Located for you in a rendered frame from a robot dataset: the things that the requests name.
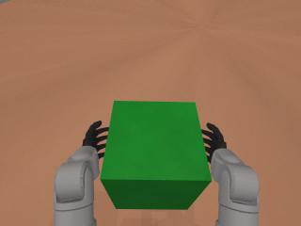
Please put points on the left robot hand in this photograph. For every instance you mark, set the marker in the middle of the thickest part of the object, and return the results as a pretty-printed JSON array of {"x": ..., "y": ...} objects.
[{"x": 91, "y": 138}]

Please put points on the left robot forearm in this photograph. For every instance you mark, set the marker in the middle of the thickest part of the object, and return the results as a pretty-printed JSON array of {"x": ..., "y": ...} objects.
[{"x": 74, "y": 189}]

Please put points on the right robot hand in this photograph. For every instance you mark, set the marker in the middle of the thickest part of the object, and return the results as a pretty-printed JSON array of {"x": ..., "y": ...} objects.
[{"x": 215, "y": 142}]

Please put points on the carton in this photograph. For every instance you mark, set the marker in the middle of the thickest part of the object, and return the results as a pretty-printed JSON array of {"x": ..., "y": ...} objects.
[{"x": 154, "y": 157}]

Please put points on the right robot forearm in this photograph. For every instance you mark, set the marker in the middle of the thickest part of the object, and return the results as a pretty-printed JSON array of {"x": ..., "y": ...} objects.
[{"x": 238, "y": 190}]

